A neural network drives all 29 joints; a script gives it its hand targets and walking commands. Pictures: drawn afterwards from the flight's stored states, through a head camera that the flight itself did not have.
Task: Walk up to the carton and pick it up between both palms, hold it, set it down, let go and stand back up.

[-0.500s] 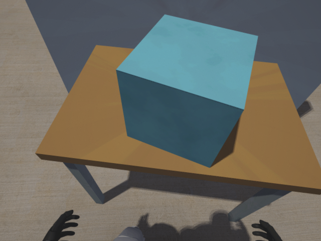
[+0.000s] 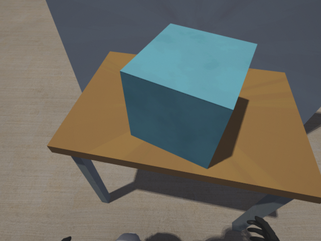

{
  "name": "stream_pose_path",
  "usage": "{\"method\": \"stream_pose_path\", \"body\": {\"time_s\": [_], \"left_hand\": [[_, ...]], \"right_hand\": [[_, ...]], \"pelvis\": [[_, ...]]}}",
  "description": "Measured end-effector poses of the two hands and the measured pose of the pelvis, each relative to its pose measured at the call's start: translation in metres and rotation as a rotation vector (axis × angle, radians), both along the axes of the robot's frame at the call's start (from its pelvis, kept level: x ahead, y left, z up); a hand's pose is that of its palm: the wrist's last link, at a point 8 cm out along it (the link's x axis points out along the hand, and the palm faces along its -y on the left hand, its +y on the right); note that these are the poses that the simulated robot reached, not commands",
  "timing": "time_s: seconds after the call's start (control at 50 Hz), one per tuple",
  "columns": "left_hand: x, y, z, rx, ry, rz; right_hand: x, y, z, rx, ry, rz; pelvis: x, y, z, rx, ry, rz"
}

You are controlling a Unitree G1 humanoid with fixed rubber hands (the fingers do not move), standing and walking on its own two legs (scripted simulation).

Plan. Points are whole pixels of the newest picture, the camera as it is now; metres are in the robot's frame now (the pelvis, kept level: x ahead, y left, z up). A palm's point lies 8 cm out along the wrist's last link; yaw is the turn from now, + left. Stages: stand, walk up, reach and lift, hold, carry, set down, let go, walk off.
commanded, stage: walk up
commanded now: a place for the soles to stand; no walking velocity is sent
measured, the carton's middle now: (188, 93) +0.52 -0.06 +0.05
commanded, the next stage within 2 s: none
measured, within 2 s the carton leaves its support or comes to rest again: neither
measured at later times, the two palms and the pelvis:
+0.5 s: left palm out of the picture +0.12 +0.27 -0.09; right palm out of the picture +0.11 -0.25 -0.09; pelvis +0.02 +0.01 +0.01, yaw -2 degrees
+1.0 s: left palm out of the picture +0.11 +0.28 -0.09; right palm out of the picture +0.12 -0.23 -0.08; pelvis +0.02 +0.03 +0.01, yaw -5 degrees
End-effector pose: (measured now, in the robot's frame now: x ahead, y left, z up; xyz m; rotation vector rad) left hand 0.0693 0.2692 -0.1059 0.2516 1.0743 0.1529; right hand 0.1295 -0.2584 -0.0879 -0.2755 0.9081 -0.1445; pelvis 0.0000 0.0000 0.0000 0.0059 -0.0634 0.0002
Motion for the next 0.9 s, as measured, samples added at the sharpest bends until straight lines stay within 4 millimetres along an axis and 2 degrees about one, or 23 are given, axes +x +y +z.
{"method": "stream_pose_path", "body": {"time_s": [0.12,0.24,0.38,0.52,0.76,0.9], "left_hand": [[0.009,-0.010,0.017,-0.002,-0.041,-0.003],[0.024,-0.009,0.026,0.006,-0.059,-0.028],[0.038,-0.005,0.023,-0.005,-0.061,-0.050],[0.048,-0.003,0.016,-0.029,-0.063,-0.063],[0.050,0.006,0.013,-0.034,-0.061,-0.065],[0.043,0.012,0.015,-0.023,-0.040,-0.069]], "right_hand": [[-0.002,-0.005,0.001,0.031,-0.004,-0.004],[-0.012,0.000,-0.005,0.046,0.042,-0.015],[-0.022,0.007,-0.006,0.038,0.091,-0.030],[-0.018,0.010,0.000,0.020,0.085,-0.043],[0.002,0.020,0.009,0.019,0.019,-0.046],[0.001,0.025,0.008,0.028,0.017,-0.050]], "pelvis": [[0.003,-0.002,0.008,-0.002,0.004,-0.001],[0.006,0.000,0.012,-0.006,0.012,-0.012],[0.012,0.005,0.014,-0.009,0.022,-0.029],[0.018,0.012,0.013,-0.012,0.023,-0.046],[0.024,0.023,0.013,-0.013,0.020,-0.069],[0.023,0.028,0.014,-0.012,0.019,-0.081]]}}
